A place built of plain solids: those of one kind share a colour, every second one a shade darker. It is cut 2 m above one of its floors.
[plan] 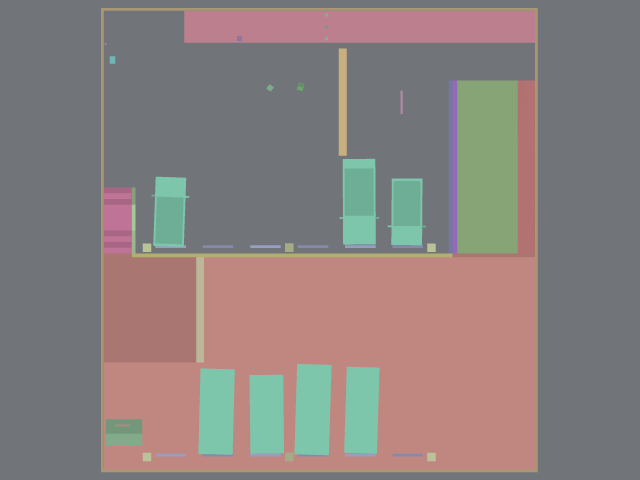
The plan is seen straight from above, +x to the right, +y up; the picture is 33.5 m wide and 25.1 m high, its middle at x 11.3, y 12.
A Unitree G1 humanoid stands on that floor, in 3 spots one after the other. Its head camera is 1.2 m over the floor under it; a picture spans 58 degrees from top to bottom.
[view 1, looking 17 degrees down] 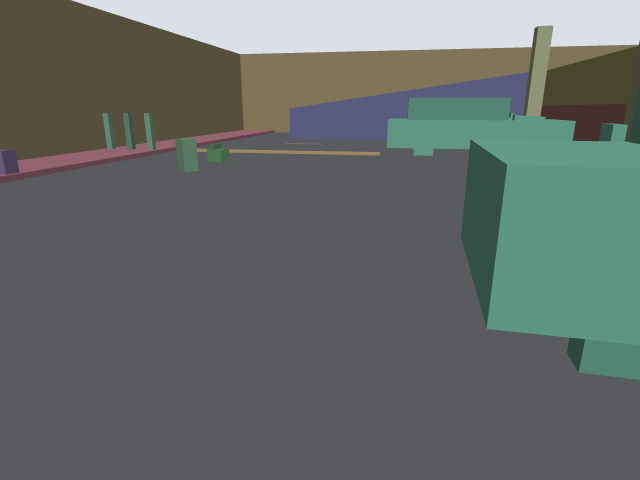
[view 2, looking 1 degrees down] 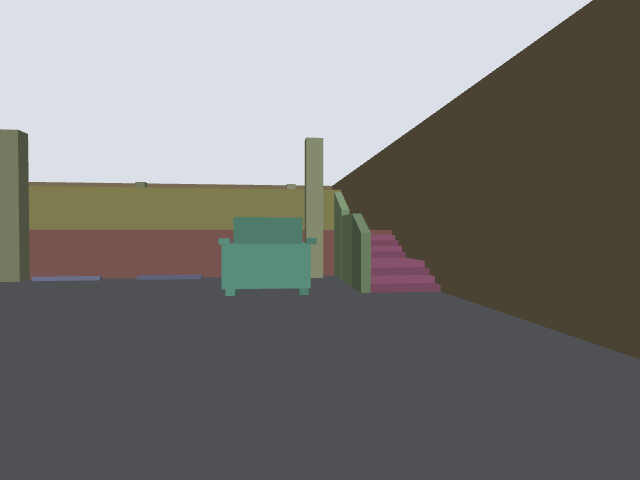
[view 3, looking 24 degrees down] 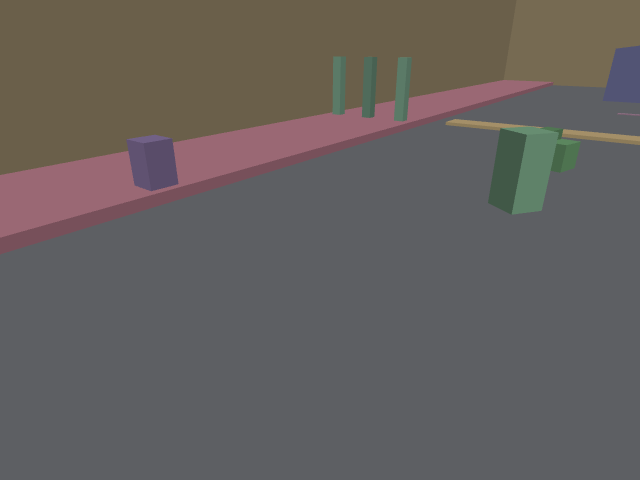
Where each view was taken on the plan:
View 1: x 0.72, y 15.74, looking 11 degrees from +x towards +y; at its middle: ground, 4.10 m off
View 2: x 3.50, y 23.14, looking -97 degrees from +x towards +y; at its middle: column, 11.41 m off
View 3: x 5.04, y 19.20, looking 37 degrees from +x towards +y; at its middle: ground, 2.95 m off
